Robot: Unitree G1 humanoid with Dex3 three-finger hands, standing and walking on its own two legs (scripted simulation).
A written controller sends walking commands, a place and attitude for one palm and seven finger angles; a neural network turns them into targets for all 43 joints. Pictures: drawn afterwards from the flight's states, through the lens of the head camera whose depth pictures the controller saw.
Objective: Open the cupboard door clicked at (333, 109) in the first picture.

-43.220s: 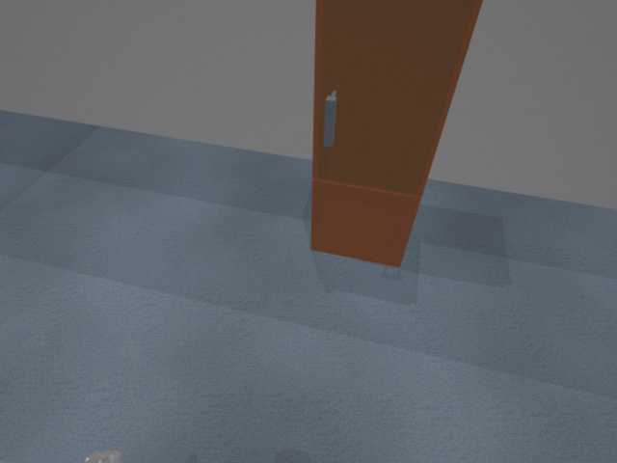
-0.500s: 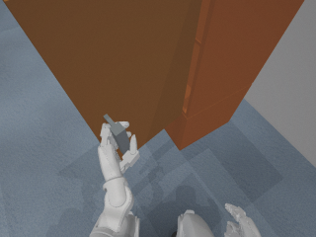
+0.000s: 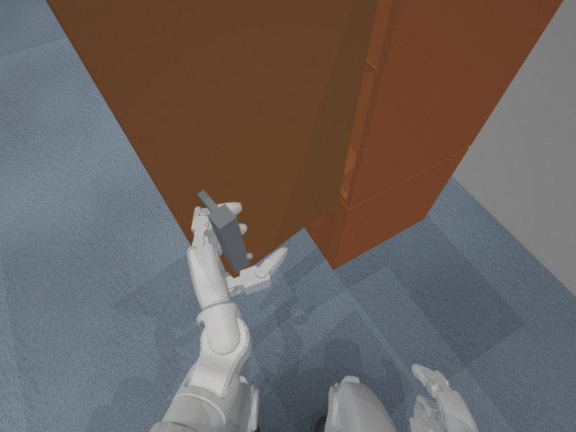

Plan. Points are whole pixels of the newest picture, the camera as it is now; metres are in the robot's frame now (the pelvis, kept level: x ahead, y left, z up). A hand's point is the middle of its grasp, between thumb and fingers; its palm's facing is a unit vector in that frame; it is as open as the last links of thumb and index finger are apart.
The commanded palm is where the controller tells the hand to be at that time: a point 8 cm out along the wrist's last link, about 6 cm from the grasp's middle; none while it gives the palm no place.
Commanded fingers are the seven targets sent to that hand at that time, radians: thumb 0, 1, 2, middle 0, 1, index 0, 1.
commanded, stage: open thumb and fingers to let go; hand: left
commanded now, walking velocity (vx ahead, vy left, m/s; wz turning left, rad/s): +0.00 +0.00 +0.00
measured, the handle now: (222, 232) +0.39 +0.11 +0.01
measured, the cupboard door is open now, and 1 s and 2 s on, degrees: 100 100 100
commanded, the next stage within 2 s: slide the hand sideways off the handle in 0.42 s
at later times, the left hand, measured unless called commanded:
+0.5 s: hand (248, 260) +0.34 +0.07 +0.02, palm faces +0.29 -0.96 -0.02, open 14.8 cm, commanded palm +0.30 +0.10 +0.01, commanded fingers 0.00 -0.50 0.30 -0.15 -0.30 -0.15 -0.30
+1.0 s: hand (233, 281) +0.31 +0.09 +0.02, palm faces -0.14 -0.99 +0.03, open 16.2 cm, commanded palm +0.27 +0.13 +0.01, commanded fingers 0.00 -0.50 0.30 -0.15 -0.30 -0.15 -0.30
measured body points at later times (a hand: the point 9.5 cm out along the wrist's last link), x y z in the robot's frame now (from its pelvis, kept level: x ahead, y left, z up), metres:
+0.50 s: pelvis -0.01 +0.02 +0.00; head +0.09 +0.02 +0.44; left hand +0.32 +0.12 +0.02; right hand +0.14 -0.20 -0.13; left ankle +0.02 +0.13 -0.63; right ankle +0.03 -0.08 -0.63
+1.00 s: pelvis +0.00 +0.04 -0.01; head +0.10 +0.04 +0.43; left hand +0.31 +0.14 +0.02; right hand +0.16 -0.20 -0.11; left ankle +0.02 +0.13 -0.63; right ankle +0.03 -0.08 -0.63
